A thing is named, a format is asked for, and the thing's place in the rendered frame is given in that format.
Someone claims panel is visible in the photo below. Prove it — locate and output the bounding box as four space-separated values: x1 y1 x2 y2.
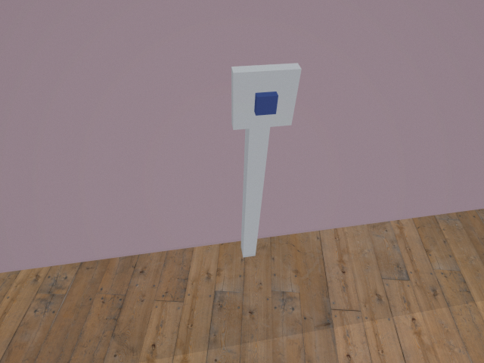
231 63 302 258

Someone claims button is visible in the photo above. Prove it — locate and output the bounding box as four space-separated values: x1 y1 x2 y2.
254 92 278 116

